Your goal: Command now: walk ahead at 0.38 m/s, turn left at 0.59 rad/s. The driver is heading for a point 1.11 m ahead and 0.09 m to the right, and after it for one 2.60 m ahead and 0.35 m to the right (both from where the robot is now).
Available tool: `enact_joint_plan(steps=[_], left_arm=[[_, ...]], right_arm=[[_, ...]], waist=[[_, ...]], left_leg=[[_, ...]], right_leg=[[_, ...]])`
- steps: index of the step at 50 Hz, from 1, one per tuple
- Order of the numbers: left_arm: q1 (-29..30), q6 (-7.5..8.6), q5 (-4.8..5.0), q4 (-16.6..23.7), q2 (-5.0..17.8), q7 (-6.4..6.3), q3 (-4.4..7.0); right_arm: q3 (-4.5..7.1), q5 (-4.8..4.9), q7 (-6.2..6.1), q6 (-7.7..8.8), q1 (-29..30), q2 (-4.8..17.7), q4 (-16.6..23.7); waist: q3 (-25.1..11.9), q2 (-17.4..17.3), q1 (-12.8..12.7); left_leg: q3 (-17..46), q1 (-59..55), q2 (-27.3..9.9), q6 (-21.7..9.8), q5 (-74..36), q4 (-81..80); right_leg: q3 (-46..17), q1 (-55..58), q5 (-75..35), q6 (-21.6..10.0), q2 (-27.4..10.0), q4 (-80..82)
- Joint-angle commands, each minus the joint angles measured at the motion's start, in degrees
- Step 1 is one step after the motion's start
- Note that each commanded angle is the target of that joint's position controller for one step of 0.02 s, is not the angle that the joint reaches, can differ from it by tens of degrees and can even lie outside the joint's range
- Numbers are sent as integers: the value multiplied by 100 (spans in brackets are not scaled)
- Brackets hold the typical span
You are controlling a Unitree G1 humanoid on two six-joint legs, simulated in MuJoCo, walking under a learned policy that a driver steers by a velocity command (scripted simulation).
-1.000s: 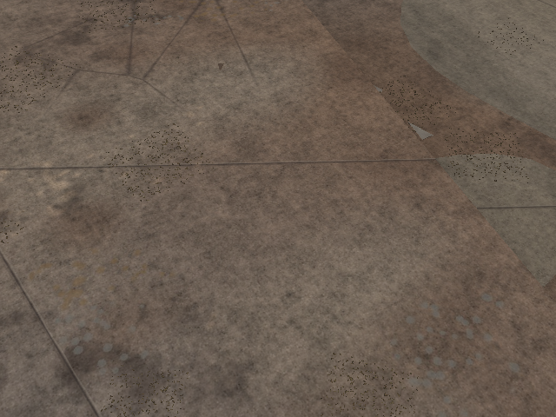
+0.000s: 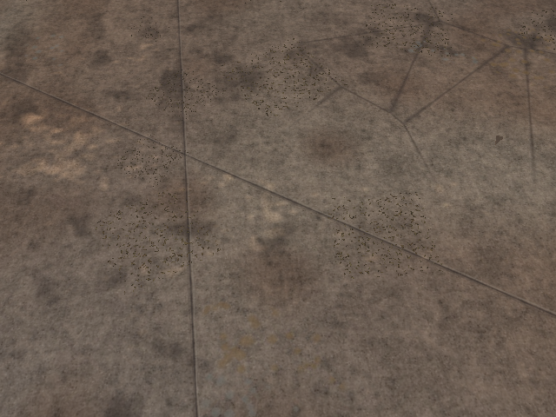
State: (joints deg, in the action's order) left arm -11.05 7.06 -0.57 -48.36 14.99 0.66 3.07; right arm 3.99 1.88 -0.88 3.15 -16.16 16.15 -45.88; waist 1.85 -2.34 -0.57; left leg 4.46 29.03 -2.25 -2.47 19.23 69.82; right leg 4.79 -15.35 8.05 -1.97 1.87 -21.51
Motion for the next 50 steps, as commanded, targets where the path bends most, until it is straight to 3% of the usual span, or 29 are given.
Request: enact_joint_plan(steps=[1, 3, 7, 11, 13, 14, 15, 16, 17, 18, 19, 21, 23, 26, 30, 34, 37, 38, 39, 40, 41, 42, 43, 44, 46, 50], left_arm=[[115, 119, 1, 176, 567, 4, 131], [153, 88, 14, 141, 773, -38, 191], [264, -105, 73, 205, 961, -168, 219], [15, -266, 235, 117, 1136, -195, 250], [44, -333, 313, 61, 1171, -184, 247], [-161, -344, 257, -4, 985, -156, 179], [-359, -306, 14, 109, 618, -105, 13], [-1169, -288, -32, -12, 94, 31, -222], [-1025, -389, 169, -259, 661, 73, -64], [-530, -476, 308, -100, 764, 76, -15], [-277, -571, 269, -81, 648, -2, -25], [-412, -786, 164, -194, 687, -146, 36], [-547, -874, 144, -207, 680, -251, 86], [-278, -940, 139, -14, 627, -330, 139], [-6, -976, 122, 231, 474, -281, 138], [-52, -974, 129, 365, 489, -154, 159], [-624, -983, 103, 249, 524, -43, 219], [-802, -983, 49, 209, 691, -45, 281], [-852, -974, 19, 321, 1339, -148, 433], [-679, -888, -118, 548, 1729, -137, 462], [-577, -737, -231, 624, 1545, -98, 431], [-267, -622, -142, 685, 1418, -101, 403], [38, -591, 11, 762, 1210, -123, 362], [179, -593, 124, 816, 1027, -153, 296], [-10, -613, 120, 831, 900, -213, 245], [-354, -677, 143, 856, 1034, -309, 306]], right_arm=[[48, -19, -3, -69, -254, 96, 462], [25, -88, 2, -87, -37, 82, 692], [-11, -98, 186, -74, 528, 84, 971], [65, -146, 345, -111, 949, 268, 1332], [144, -200, 342, -67, 539, 385, 1281], [256, -242, 276, -36, 74, 640, 1113], [344, -370, 152, -33, -397, 1150, 1104], [147, -503, 104, -28, -131, 1001, 1229], [45, -409, 170, -56, -264, 484, 1161], [2, -324, 210, -44, 33, 427, 1102], [-17, -278, 213, -34, 416, 395, 1056], [8, -360, 163, -31, 965, 470, 1002], [69, -406, 65, -22, 1118, 575, 970], [104, -336, -96, -59, 984, 568, 832], [145, -306, -238, -153, 1039, 578, 686], [210, -243, -238, -242, 1092, 709, 566], [238, -73, -223, -329, 1270, 763, 481], [218, -33, -206, -364, 1056, 599, 354], [152, -193, -152, -377, 907, 262, 427], [156, -263, -180, -334, 1424, 299, 734], [198, -243, -192, -327, 1767, 463, 800], [248, -183, -208, -346, 1646, 561, 728], [284, -226, -255, -370, 1434, 604, 562], [305, -279, -287, -385, 1336, 650, 503], [291, -261, -277, -354, 1250, 545, 497], [213, -182, -266, -289, 1456, 373, 579]], waist=[[-85, 581, 183], [-104, 571, 209], [-320, 646, 28], [-409, 692, -84], [-582, 585, 225], [-851, 272, 397], [-1481, -596, 474], [-2406, -1381, -39], [-2704, -561, 306], [-1959, -365, 249], [-1490, -130, 129], [-982, -329, -168], [-868, -487, -222], [-839, -394, -54], [-727, -425, 39], [-780, -479, 40], [-833, -429, -305], [-629, -70, -329], [-437, 1517, -84], [-240, 1902, -189], [-380, 1334, -299], [-324, 1125, -76], [-379, 877, 62], [-426, 925, 120], [-678, 874, 135], [-736, 913, -42]], left_leg=[[157, 736, -470, 95, -196, -226], [28, 879, -448, 199, -587, -890], [-441, 298, -286, 204, -1947, -2420], [-525, -32, -88, -25, -1594, -3268], [-642, -766, 206, -272, -1641, -4038], [-656, -1612, 349, -423, -2507, -4474], [603, -3083, -901, -834, -5411, -4143], [2275, -4266, -2412, -1992, -6874, -4034], [2091, -3712, -2158, -1880, -5653, -4282], [1488, -3249, -1836, -1587, -4746, -4486], [1168, -2702, -1593, -1309, -3781, -4708], [502, -1354, -1278, -1086, -2791, -5188], [200, -1080, -1254, -1165, -2458, -5375], [173, -1357, -1493, -1276, -1686, -5526], [-58, -1539, -1594, -1235, -1099, -5632], [-321, -1688, -1688, -1146, -1237, -5459], [-717, -1526, -1522, -707, -1204, -4856], [-1052, -1133, -1216, -274, -821, -4166], [-1681, 231, -455, 362, 515, -2410], [-991, 1257, 271, 605, 1915, -1279], [-335, 1279, 221, 508, 1695, -590], [-147, 1334, 129, 427, 1078, -449], [-79, 1314, 66, 431, 665, -465], [-68, 1242, 63, 471, 384, -450], [-71, 1037, 174, 538, 12, -330], [5, 1141, 242, 645, -208, -1299]], right_leg=[[-1066, 516, -2374, -1027, -1664, 1109], [-602, 548, -3258, -1065, -1686, 1073], [226, 623, -3185, -864, -1450, 856], [163, 1091, -2863, -687, -1685, 272], [133, 1156, -3065, -525, -1603, -510], [272, 964, -2744, -317, -1262, -1365], [437, -124, -694, 12, -854, -2865], [-286, -1335, 3356, 313, -335, -4313], [-1044, -1140, 3241, 361, -507, -4563], [-983, -1440, 3124, 378, -625, -4500], [-950, -1519, 2836, 424, -767, -4216], [-800, -771, 2077, 590, -762, -3868], [-586, -644, 1840, 667, -602, -3856], [-614, -1058, 1698, 624, -665, -3893], [-477, -1149, 1595, 535, -729, -3385], [-165, -690, 1594, 326, -600, -2591], [149, 202, 731, -47, -323, -1097], [-208, 533, 236, -285, -347, -356], [-2204, 1102, -1302, -832, -1700, 154], [-3456, 815, -2101, -1797, -2527, 406], [-3243, 650, -1625, -1821, -2336, 536], [-2754, 691, -1419, -1460, -1985, 481], [-2439, 744, -1329, -1145, -1737, 379], [-2247, 748, -1568, -1024, -1619, 322], [-2078, 929, -2165, -1028, -1459, 203], [-2208, 1493, -2161, -1015, -1385, 86]])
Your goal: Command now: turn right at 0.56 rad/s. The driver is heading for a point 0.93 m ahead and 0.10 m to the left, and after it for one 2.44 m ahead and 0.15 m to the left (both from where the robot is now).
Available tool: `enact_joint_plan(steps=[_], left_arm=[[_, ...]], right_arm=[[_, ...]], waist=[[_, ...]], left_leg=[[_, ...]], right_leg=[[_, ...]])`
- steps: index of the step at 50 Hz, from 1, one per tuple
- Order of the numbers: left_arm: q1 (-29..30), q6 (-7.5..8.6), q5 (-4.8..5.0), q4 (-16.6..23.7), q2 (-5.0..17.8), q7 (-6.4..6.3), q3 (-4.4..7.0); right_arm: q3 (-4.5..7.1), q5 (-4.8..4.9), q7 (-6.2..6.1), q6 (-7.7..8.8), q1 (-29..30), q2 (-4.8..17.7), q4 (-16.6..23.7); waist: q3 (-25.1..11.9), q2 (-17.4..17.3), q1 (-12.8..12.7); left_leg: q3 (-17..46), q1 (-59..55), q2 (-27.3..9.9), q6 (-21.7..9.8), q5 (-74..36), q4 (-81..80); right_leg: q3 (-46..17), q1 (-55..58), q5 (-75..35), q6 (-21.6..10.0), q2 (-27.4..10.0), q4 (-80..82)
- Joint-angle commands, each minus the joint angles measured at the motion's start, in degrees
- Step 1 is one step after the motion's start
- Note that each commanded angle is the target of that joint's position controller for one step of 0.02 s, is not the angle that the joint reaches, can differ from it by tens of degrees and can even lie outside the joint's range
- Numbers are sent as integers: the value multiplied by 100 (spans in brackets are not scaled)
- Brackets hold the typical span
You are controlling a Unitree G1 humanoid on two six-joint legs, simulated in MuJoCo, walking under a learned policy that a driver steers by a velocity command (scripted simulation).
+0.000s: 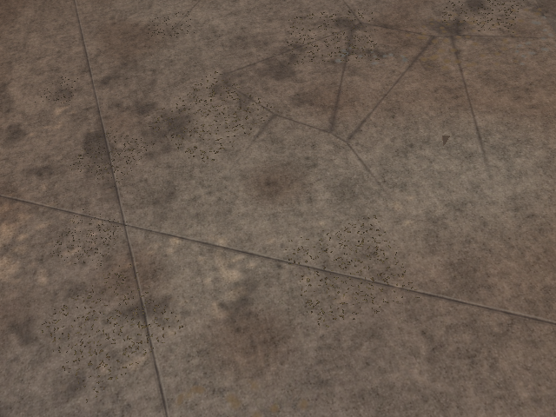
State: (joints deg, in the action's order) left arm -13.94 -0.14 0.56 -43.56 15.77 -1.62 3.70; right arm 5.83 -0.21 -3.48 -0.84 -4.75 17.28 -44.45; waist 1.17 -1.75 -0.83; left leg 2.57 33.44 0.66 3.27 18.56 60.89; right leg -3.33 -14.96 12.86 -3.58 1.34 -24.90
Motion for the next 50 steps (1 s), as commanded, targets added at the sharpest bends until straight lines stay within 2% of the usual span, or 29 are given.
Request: enact_joint_plan(steps=[1, 5, 8, 10, 12, 13, 14, 15, 16, 18, 20, 22, 24, 27, 28, 29, 30, 31, 32, 33, 36, 41, 43, 45, 46, 47, 48, 49, 50], left_arm=[[-67, 17, 33, 407, 1002, -99, 263], [82, -57, 17, 578, 1141, -97, 323], [239, -102, 12, 706, 1163, -56, 337], [384, -128, -1, 766, 1035, -51, 281], [496, -150, 20, 761, 796, -73, 159], [415, -140, 1, 702, 580, -78, 65], [79, -98, -163, 592, 269, -68, -44], [-423, -33, -312, 506, 218, -27, -62], [-299, 7, -325, 534, 410, -16, -23], [271, 28, -252, 480, 732, -38, 71], [417, -33, -185, 557, 783, -76, 119], [337, 16, -160, 545, 581, -72, 89], [449, 141, -97, 595, 451, -35, 92], [336, 416, -8, 569, 349, 50, 109], [82, 500, -9, 486, 384, 77, 142], [-308, 562, -28, 381, 568, 83, 214], [-861, 592, -61, 223, 885, 75, 313], [-1079, 607, -69, 125, 1230, 104, 410], [-997, 613, -95, 165, 974, 76, 361], [-931, 601, -89, 217, 788, 42, 312], [-744, 517, -58, 253, 692, 37, 249], [-672, 502, -24, 219, 924, 38, 263], [-772, 501, 33, 150, 1098, 56, 299], [-825, 483, 71, 92, 1234, 69, 330], [-841, 462, 83, 75, 1306, 57, 349], [-818, 429, 93, 76, 1345, 36, 350], [-883, 442, 82, 130, 1276, 5, 313], [-1018, 499, -110, 266, 789, 17, 133], [-1636, 648, -65, 455, 229, 101, -89]], right_arm=[[18, 33, 9, 120, 364, 251, 452], [3, 60, 99, 171, 435, 280, 470], [13, 91, 169, 243, 342, 345, 465], [1, 102, 231, 282, 72, 390, 372], [-51, 81, 315, 326, -122, 276, 300], [-93, 17, 359, 348, -184, 192, 270], [-112, -113, 372, 360, -214, 321, 273], [-131, -188, 363, 351, 71, 567, 359], [-227, -196, 383, 345, 314, 298, 347], [-180, -61, 431, 351, 273, 422, 340], [-107, 44, 421, 367, 189, 808, 362], [-137, 104, 336, 315, 9, 699, 345], [-118, 147, 267, 242, -290, 745, 347], [-108, 162, 217, 222, -243, 729, 493], [-126, 175, 216, 211, -24, 651, 622], [-170, 195, 228, 223, 292, 490, 813], [-242, 230, 246, 277, 444, 192, 992], [-249, 263, 293, 359, 592, 253, 1193], [-160, 226, 322, 408, 488, 531, 1156], [-154, 239, 360, 416, 285, 502, 1060], [-214, 242, 512, 368, 363, 253, 1095], [-356, 194, 736, 391, 828, -33, 1413], [-335, 195, 775, 391, 915, 67, 1483], [-237, 188, 775, 366, 799, 287, 1531], [-151, 174, 761, 344, 544, 443, 1501], [-15, 185, 738, 318, -139, 658, 1344], [174, 204, 658, 265, -1096, 961, 1095], [270, 216, 515, 208, -1922, 1297, 916], [208, 143, 528, 293, -1825, 1673, 995]], waist=[[-648, 907, -46], [-510, 1045, -100], [-568, 1104, -89], [-785, 1142, -62], [-839, 1051, 69], [-815, 897, 145], [-970, 368, -23], [-840, -653, -548], [-689, -926, -540], [-468, -629, -189], [-272, -682, -128], [-378, -717, -110], [-152, -742, 20], [19, -713, -86], [-52, -568, -253], [-64, -139, -470], [-73, 732, -579], [291, 1573, -564], [472, 1050, -453], [369, 669, -354], [355, 634, -348], [421, 690, -456], [426, 765, -447], [297, 881, -266], [64, 975, -64], [-342, 959, 370], [-815, 840, 838], [-1308, -198, 1032], [-2514, -1284, 435]], left_leg=[[214, 614, -37, 104, -159, -686], [225, -27, 64, 158, -52, -1523], [231, -522, 179, 115, 136, -1951], [114, -884, 85, 42, 100, -2282], [-36, -1618, 1, -116, -647, -3300], [42, -2219, -121, -239, -1581, -4133], [704, -2896, -720, -429, -2575, -4227], [1438, -2983, -1353, -934, -4046, -3929], [1723, -2350, -1613, -1535, -3427, -4028], [1372, -2075, -933, -1172, -2022, -4011], [1520, -1957, -851, -1093, -1673, -4035], [1713, -2002, -755, -1184, -160, -4124], [2295, -2007, -884, -1438, 1473, -4380], [2640, -1729, -843, -1530, 1877, -4362], [2415, -1343, -630, -1402, 1672, -4132], [1902, -608, -268, -1132, 1314, -3506], [925, 397, 354, -778, 1116, -2261], [495, 1508, 421, -687, 1397, -1239], [604, 2023, -21, -643, 1499, -353], [663, 2143, -154, -634, 1182, 52], [373, 2113, -435, -493, 198, 223], [-312, 844, -477, -324, -1147, -1251], [-575, 311, -355, -434, -1155, -1760], [-793, -239, -107, -668, -946, -2057], [-942, -705, 111, -815, -796, -2153], [-1062, -1653, 360, -1012, -911, -2410], [-939, -3111, 527, -1234, -1043, -2545], [768, -4894, -558, -1607, -949, -2651], [4439, -5850, -2171, -2609, 794, -3912]], right_leg=[[-1465, 1442, -2442, -855, -1314, 423], [-1774, 948, -1844, -934, -1234, 407], [-2077, 756, -2172, -973, -1189, 260], [-2015, 895, -2653, -919, -1241, 17], [-1879, 738, -2542, -714, -1103, -213], [-1752, 513, -1960, -464, -905, -243], [-1416, 213, -901, -134, -555, -529], [-879, -143, 921, 158, 6, -821], [-653, 33, 1039, 417, -144, -541], [-454, 377, 189, 511, -88, -340], [-325, 276, 67, 480, -37, -473], [7, 184, 789, 449, 120, -564], [190, -292, 1250, 385, 193, -802], [97, -93, 1043, 187, 48, -416], [11, 459, 966, 91, -57, -150], [-425, 1198, 1181, -87, -432, 240], [-1471, 2014, 1820, -428, -1107, 783], [-2938, 2341, 1409, -982, -2224, 1280], [-2934, 2424, 544, -1165, -2554, 1110], [-2482, 2560, -20, -1065, -2419, 1039], [-1085, 2354, -931, -629, -1897, 1289], [394, 1307, -1318, -418, -1421, 1553], [643, 1231, -1577, -352, -1495, 1521], [890, 1390, -3080, -263, -1615, 1099], [1063, 1489, -4224, -183, -1633, 578], [1277, 1374, -5026, -65, -1560, -349], [1383, 675, -4960, 91, -1403, -1560], [1269, -1029, -1390, 305, -1114, -3526], [338, -2436, 2229, 455, -176, -5226]])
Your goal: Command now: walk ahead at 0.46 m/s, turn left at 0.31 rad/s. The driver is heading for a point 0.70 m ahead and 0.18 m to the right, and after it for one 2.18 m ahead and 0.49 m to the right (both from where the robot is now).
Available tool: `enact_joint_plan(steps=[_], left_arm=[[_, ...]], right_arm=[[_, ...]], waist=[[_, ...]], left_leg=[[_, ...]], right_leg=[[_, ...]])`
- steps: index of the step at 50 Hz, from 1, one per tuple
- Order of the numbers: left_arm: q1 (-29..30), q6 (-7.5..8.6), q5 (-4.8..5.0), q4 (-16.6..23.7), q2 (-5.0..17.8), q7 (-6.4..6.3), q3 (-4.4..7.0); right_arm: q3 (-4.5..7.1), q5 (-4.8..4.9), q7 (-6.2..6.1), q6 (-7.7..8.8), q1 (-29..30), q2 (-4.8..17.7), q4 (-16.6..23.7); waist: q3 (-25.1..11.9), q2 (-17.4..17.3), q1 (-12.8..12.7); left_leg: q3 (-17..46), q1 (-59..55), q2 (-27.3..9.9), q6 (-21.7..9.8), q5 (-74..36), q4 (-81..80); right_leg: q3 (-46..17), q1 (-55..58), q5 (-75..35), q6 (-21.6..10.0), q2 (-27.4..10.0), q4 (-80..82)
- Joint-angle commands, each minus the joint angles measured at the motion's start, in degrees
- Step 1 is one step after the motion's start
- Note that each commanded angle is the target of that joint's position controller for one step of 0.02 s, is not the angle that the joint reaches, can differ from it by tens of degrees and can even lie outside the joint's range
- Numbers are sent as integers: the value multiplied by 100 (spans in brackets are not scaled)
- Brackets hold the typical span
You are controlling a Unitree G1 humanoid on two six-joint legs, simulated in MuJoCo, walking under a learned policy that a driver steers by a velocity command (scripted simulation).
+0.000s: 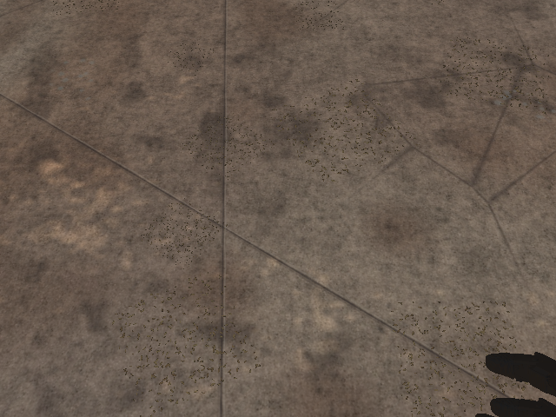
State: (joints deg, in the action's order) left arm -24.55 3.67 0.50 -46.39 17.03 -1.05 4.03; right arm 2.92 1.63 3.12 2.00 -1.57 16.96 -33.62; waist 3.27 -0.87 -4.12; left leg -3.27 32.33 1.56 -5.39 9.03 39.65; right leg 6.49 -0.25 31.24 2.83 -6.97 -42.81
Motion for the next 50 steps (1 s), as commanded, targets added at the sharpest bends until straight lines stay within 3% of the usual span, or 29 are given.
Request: enact_joint_plan(steps=[1, 2, 3, 4, 5, 7, 9, 11, 16, 21, 24, 26, 27, 28, 29, 30, 31, 32, 33, 35, 38, 41, 43, 45, 47, 48, 49, 50], left_arm=[[294, 363, 206, 744, 800, 77, 47], [694, 378, 337, 916, 854, 75, 62], [780, 368, 238, 861, 764, 19, 25], [689, 308, 130, 781, 742, -3, 52], [420, 198, 133, 674, 715, 19, 66], [197, 10, 132, 512, 535, 23, 48], [434, -69, 104, 538, 456, 11, 43], [780, -45, 84, 618, 406, 12, 43], [1473, 83, 76, 786, 215, 187, -24], [2241, 114, 72, 1243, 55, 433, -125], [2127, 88, 71, 1419, 192, 536, -66], [1210, 36, 77, 1320, 568, 499, 112], [277, 27, 77, 1154, 891, 414, 279], [-316, -35, 42, 1065, 1494, 292, 447], [-193, 23, 53, 1172, 1470, 283, 394], [-197, 30, 8, 1185, 1049, 269, 287], [152, 38, 19, 1214, 859, 258, 226], [537, 39, 40, 1275, 759, 271, 189], [840, 46, 16, 1353, 596, 263, 132], [1094, 51, -8, 1406, 606, 223, 122], [1020, 51, 14, 1273, 818, 110, 173], [784, -33, 75, 1140, 904, 34, 203], [546, -80, 91, 1051, 955, 32, 220], [464, -106, 127, 1008, 908, 24, 215], [549, -116, 104, 1018, 878, 15, 216], [642, -126, 89, 1046, 798, 16, 198], [649, -114, 59, 1081, 580, 27, 128], [543, -97, -29, 1182, 171, 51, -17]], right_arm=[[395, -71, -92, 86, -2206, 1172, -120], [324, -90, -87, 150, -1864, 1004, -208], [255, -92, -90, 208, -1480, 826, -215], [205, -166, -76, 256, -1157, 637, -223], [168, -233, -71, 302, -976, 493, -229], [170, -222, -64, 433, -907, 425, -373], [190, -240, -91, 503, -999, 459, -541], [197, -255, -147, 512, -1180, 463, -683], [185, -220, -279, 488, -1331, 592, -859], [227, -162, -372, 257, -1801, 743, -1135], [269, -160, -476, 82, -1707, 960, -1095], [297, -169, -548, 5, -1581, 1125, -1029], [276, -126, -557, 24, -1386, 1109, -949], [103, -260, -507, 159, -1793, 581, -734], [-63, -283, -348, 391, -1994, 268, -610], [67, -66, -219, 575, -1332, 753, -465], [41, 51, -173, 655, -969, 767, -275], [26, -56, -196, 675, -891, 673, -263], [73, -166, -226, 620, -969, 720, -305], [85, -246, -248, 474, -1212, 675, -340], [-10, -280, -316, 358, -917, 437, -246], [-102, -251, -293, 378, -188, 247, -112], [-69, -162, -249, 412, 99, 339, -40], [13, -115, -216, 459, 131, 525, -7], [121, -87, -203, 512, -79, 704, -34], [181, -88, -212, 538, -416, 755, -121], [267, -140, -245, 567, -935, 889, -213], [357, -239, -294, 583, -1757, 1213, -262]], waist=[[-2414, -435, 1248], [-1436, -473, 1086], [-974, -67, 826], [-714, -124, 565], [-667, -340, 334], [-588, -357, 190], [-286, -224, 231], [-91, -156, 377], [34, -108, 667], [262, -2, 964], [-126, -285, 712], [-742, -552, 140], [-1201, -354, -436], [-1903, 788, -356], [-2643, 1305, -34], [-2364, 688, -376], [-1496, 300, -200], [-916, -224, 110], [-675, -209, 323], [-504, 66, 571], [-345, 252, 534], [-376, 508, 194], [-473, 618, 24], [-521, 718, 54], [-524, 872, 239], [-569, 912, 448], [-839, 856, 711], [-1602, 109, 1000]], left_leg=[[5027, -5269, -2225, -1469, 2251, -2388], [4058, -4396, -2120, -1225, 1907, -2434], [3290, -3413, -1904, -1033, 1222, -2452], [2662, -2671, -1638, -922, 575, -2502], [2205, -2233, -1452, -860, 296, -2684], [1649, -1864, -1361, -885, -99, -2991], [1116, -1778, -1285, -796, -516, -3173], [707, -2022, -1199, -651, -999, -3207], [-13, -2603, -1135, -238, -1624, -3306], [-253, -3922, -1518, -176, -2729, -2854], [-483, -4237, -1575, -108, -5245, -1932], [-576, -4040, -1550, -65, -6508, -519], [-700, -3278, -1324, 79, -5785, 816], [-675, -1077, -660, 364, -2134, 2981], [502, 690, 417, 522, 2364, 4471], [1197, 1300, 5, 387, 2009, 4593], [1104, 1415, -261, 311, 1514, 4091], [974, 1235, -468, 337, 1279, 3478], [933, 889, -638, 418, 1097, 3041], [824, 451, -726, 658, 924, 2644], [582, 221, -660, 994, 348, 1561], [468, -330, -354, 1050, -965, 37], [512, -565, -170, 1040, -1306, -488], [727, -657, -160, 939, -1129, -859], [806, -909, -188, 743, -683, -1004], [739, -1317, -183, 607, -570, -1167], [798, -2116, -353, 416, -477, -1246], [1803, -3477, -1374, 55, 4, -1285]], right_leg=[[-1326, -4323, -72, -248, 486, -3916], [-1140, -4637, -596, -354, 261, -3758], [-1118, -4316, -1102, -407, -46, -3364], [-1133, -3931, -1444, -411, -229, -3043], [-1207, -3544, -1705, -420, -359, -2906], [-1166, -3331, -1921, -340, -367, -2716], [-1246, -3658, -2334, -253, -298, -2394], [-1419, -4072, -2894, -206, -139, -1839], [-1073, -3996, -4204, -282, 157, -117], [-661, -4627, -3536, -489, 281, 669], [-84, -3969, -2577, -753, 722, 735], [40, -2629, -2131, -1062, 1086, 748], [-236, -1108, -2637, -1332, 1111, 1335], [-2370, 1209, -2782, -2063, -240, 1180], [-5366, 2511, -2212, -2976, -1272, 1996], [-4905, 2354, -1816, -2640, -1105, 2341], [-4058, 1464, -1983, -2381, -917, 2465], [-3501, 523, -2555, -2207, -659, 2590], [-3080, -91, -3090, -2118, -450, 2711], [-2757, -877, -3583, -2132, -217, 2946], [-2133, -1626, -4020, -2016, 71, 2984], [-1825, -1875, -3345, -1646, 435, 2753], [-2094, -1694, -2884, -1535, 343, 2608], [-2534, -1329, -2438, -1440, 162, 2299], [-2930, -1093, -2238, -1315, -21, 1954], [-2975, -1121, -2236, -1211, 43, 1693], [-2797, -1306, -2349, -1017, 299, 1063], [-2270, -1920, -1511, -777, 698, -594]])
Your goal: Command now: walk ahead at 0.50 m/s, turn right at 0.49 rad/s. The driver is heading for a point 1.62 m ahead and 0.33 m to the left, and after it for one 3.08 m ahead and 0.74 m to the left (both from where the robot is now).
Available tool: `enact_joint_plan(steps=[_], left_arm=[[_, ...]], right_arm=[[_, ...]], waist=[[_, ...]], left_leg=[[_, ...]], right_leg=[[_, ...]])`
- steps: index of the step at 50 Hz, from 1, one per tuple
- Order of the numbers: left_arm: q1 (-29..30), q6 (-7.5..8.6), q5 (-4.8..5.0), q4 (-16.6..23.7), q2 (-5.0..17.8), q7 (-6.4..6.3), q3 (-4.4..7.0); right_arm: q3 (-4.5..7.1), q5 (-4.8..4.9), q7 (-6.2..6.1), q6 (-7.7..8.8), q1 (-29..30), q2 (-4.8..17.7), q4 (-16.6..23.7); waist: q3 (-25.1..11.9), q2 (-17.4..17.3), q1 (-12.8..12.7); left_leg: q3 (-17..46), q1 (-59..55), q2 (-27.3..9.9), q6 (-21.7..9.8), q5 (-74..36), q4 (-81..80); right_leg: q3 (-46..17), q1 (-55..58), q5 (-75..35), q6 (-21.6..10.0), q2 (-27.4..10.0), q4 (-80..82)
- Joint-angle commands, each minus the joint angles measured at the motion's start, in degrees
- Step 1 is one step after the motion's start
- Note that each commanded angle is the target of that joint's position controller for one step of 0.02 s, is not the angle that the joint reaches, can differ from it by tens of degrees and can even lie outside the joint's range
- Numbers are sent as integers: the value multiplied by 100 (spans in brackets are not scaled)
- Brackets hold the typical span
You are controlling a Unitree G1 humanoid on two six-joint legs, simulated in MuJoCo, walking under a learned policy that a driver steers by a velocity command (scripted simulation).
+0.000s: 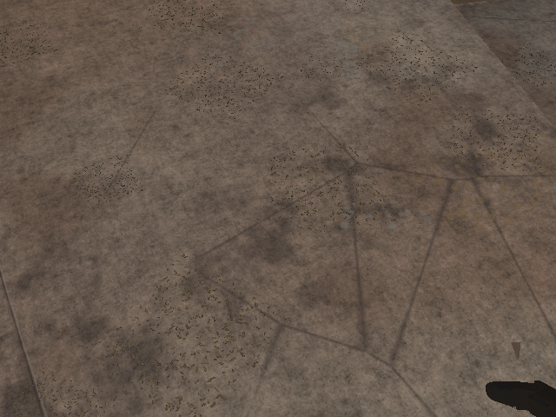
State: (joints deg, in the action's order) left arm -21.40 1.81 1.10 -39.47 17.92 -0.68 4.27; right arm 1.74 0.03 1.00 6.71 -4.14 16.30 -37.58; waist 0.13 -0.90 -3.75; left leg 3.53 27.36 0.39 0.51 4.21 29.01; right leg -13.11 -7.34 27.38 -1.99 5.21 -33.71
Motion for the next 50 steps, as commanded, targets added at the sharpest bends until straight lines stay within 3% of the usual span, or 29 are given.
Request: enact_joint_plan(steps=[1, 2, 3, 4, 5, 7, 9, 11, 13, 16, 18, 20, 21, 22, 23, 24, 25, 27, 28, 32, 37, 42, 44, 45, 46, 47, 48, 49, 50], left_arm=[[-675, 161, 77, 620, -215, 23, -147], [-680, 167, 159, 371, 350, -1, -54], [-15, 156, 116, 432, 619, 7, 12], [458, 163, 3, 541, 610, -7, 5], [760, 211, -101, 651, 535, 0, -1], [761, 262, -118, 674, 346, 42, -31], [819, 285, -150, 682, 184, 60, -95], [1180, 335, -169, 765, 9, 80, -187], [1538, 377, -125, 780, -52, 124, -230], [1956, 434, -48, 831, 84, 182, -193], [2086, 478, -26, 882, 197, 200, -139], [1826, 510, -29, 807, 309, 180, -52], [1443, 513, -57, 711, 422, 140, 25], [722, 514, -132, 630, 675, 77, 125], [-5, 435, -219, 545, 1181, 20, 260], [-253, 368, -163, 361, 1086, 73, 273], [-27, 371, -107, 370, 676, 77, 166], [536, 375, -127, 366, 265, 96, 34], [736, 387, -160, 330, 155, 106, 7], [891, 481, -159, 130, 325, 93, 103], [756, 439, -113, -134, 662, 33, 198], [449, 317, 44, -378, 974, 31, 302], [449, 238, 83, -401, 1158, 7, 353], [498, 186, 106, -395, 1181, -10, 352], [381, 181, 60, -369, 1005, -37, 275], [-59, 243, -213, -91, 376, -1, 51], [54, 440, -183, 71, 279, 58, -67], [616, 536, 96, 87, 785, 123, 64], [776, 574, 170, 115, 730, 125, 28]], right_arm=[[586, -161, -23, 38, -1929, 1772, -133], [493, -25, 31, 31, -1926, 1225, -123], [396, 11, 19, -2, -1696, 877, -97], [337, -29, 18, -44, -1439, 761, -77], [293, -46, 25, -80, -1278, 662, -104], [231, -44, 19, -79, -1218, 530, -141], [245, 49, -2, -85, -1314, 599, -221], [312, 108, -60, -132, -1368, 816, -294], [350, 133, -99, -191, -1449, 948, -360], [360, 165, -116, -272, -1762, 989, -483], [364, 187, -132, -320, -1871, 990, -531], [365, 193, -152, -361, -1805, 964, -524], [328, 166, -153, -361, -1778, 832, -498], [237, 109, -139, -328, -1614, 560, -385], [99, 89, -143, -251, -1931, 107, -202], [138, 220, -158, -213, -2125, 373, -103], [261, 269, -165, -247, -1844, 769, -166], [295, 181, -141, -333, -1434, 721, -131], [310, 154, -122, -380, -1355, 642, -99], [247, 119, -58, -499, -1114, 320, 63], [146, 108, 112, -445, -311, 183, 310], [192, 123, 244, -473, 326, 360, 664], [305, 87, 246, -512, 45, 566, 691], [436, 89, 225, -534, -645, 765, 534], [638, 118, 142, -577, -1640, 1127, 259], [798, 158, 26, -595, -2048, 1849, 203], [716, 167, 61, -503, -2026, 1836, 431], [549, 96, 105, -429, -1961, 1289, 335], [484, 75, 101, -381, -1720, 1087, 280]], waist=[[-1816, -2005, 511], [-1429, -1378, 695], [-723, -805, 837], [-385, -377, 780], [-96, -306, 693], [-51, -564, 493], [-136, -594, 450], [-99, -503, 521], [-57, -500, 628], [-27, -520, 777], [-14, -526, 744], [-88, -531, 498], [-256, -520, 289], [-738, -266, -103], [-1513, 1032, -215], [-1554, 1809, -154], [-827, 1149, -166], [-110, 708, 61], [81, 742, 198], [212, 615, 374], [286, 426, 137], [432, 408, 38], [118, 563, 298], [-271, 515, 721], [-792, 324, 1169], [-1344, -1158, 927], [-2401, -1307, 882], [-1872, -557, 1118], [-1154, -450, 964]], left_leg=[[4068, -4419, -2397, -1534, 1943, -998], [4635, -4231, -2351, -1567, 3306, -1334], [3699, -3637, -2058, -1360, 3049, -1358], [2924, -3013, -1767, -1257, 2223, -1329], [2441, -2533, -1519, -1291, 1466, -1379], [1932, -2088, -1199, -1316, 467, -1539], [1663, -2024, -1120, -1442, -198, -1601], [1379, -1823, -1056, -1461, -450, -1669], [1162, -1569, -943, -1377, -416, -1673], [1275, -1547, -983, -1286, -242, -1557], [1514, -1640, -1046, -1182, 52, -1379], [1619, -1531, -968, -997, 245, -1051], [1549, -1325, -759, -855, 153, -658], [1260, -806, -443, -634, 341, 444], [455, 687, 200, -274, 1914, 2311], [331, 1746, 116, -180, 2974, 3495], [485, 2054, -183, -160, 2531, 4047], [339, 1896, -446, -101, 1753, 4052], [357, 1733, -574, -77, 1527, 3897], [228, 1481, -702, 84, 894, 3371], [-85, 1106, -657, 7, -435, 1691], [-440, 897, -484, -346, 4, 864], [-790, 195, -109, -592, 603, 756], [-966, -764, 174, -765, 530, 502], [-819, -2350, 335, -984, 314, 376], [1723, -4487, -1163, -1780, 440, 269], [4474, -5196, -1993, -2532, 1662, -893], [3791, -4830, -1940, -2107, 1740, -1200], [2965, -4007, -1784, -1882, 1368, -1179]], right_leg=[[387, -3100, 769, 36, 129, -3344], [165, -3768, 482, 118, -224, -4099], [263, -3916, -39, 115, -395, -4254], [499, -3761, -395, 112, -577, -4105], [620, -3687, -651, 92, -747, -3742], [760, -3224, -878, 108, -911, -3142], [948, -3065, -780, 196, -893, -2452], [1065, -2790, -1101, 295, -834, -1496], [1128, -2340, -1774, 375, -690, -680], [1099, -1885, -2402, 419, -502, 14], [1022, -1590, -2412, 344, -459, 397], [1056, -864, -2433, 191, -459, 800], [1059, -185, -2333, 65, -542, 928], [495, 900, -2144, -225, -1184, 894], [-1147, 2601, -1700, -855, -2480, 1025], [-2754, 2660, -355, -1345, -3062, 1556], [-2334, 2069, 106, -1224, -2837, 1720], [-1024, 1018, -862, -980, -2324, 1980], [-580, 622, -1368, -918, -2169, 2131], [558, 84, -2719, -940, -2033, 2500], [1560, 175, -3133, -763, -1906, 2506], [1962, 847, -3574, -534, -2167, 2183], [2209, 1043, -5391, -399, -2142, 1343], [2412, 890, -6091, -275, -2002, 353], [2539, 75, -5766, -69, -1771, -1023], [2515, -2319, -1712, 314, -1117, -3291], [1171, -3437, 791, 405, -331, -4469], [790, -3949, 308, 280, -707, -4632], [929, -3988, -165, 174, -951, -4302]])
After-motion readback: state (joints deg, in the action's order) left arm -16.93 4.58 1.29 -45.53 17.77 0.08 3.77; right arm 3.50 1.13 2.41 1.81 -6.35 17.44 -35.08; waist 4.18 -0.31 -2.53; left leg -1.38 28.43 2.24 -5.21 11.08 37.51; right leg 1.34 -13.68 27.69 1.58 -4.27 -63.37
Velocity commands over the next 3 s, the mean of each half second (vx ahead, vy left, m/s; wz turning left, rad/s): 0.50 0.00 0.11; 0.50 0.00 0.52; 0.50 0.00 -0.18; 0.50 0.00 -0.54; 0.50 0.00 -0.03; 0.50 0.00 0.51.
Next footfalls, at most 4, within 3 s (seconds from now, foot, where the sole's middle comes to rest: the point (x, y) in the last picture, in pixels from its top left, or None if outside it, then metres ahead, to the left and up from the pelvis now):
0.44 right None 0.36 -0.11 -0.76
0.92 left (215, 372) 0.57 0.23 -0.76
1.50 right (263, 249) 0.94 0.15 -0.76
1.96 left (195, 182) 1.19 0.38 -0.76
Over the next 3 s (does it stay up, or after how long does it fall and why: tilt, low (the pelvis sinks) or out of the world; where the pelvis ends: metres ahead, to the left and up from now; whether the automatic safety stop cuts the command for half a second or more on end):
stays up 1.54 0.29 0.00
